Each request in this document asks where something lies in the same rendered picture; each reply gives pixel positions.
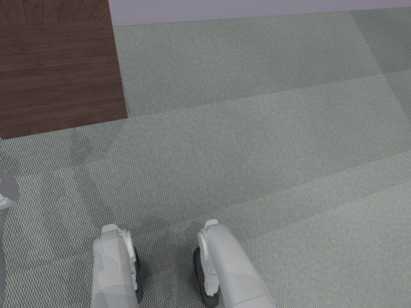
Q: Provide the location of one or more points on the cabinet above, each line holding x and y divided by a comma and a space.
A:
59, 66

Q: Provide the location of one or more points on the robot right foot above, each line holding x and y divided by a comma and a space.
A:
212, 300

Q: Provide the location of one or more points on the robot left upper arm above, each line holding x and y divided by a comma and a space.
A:
9, 195

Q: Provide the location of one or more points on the robot left thigh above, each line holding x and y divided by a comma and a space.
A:
112, 284

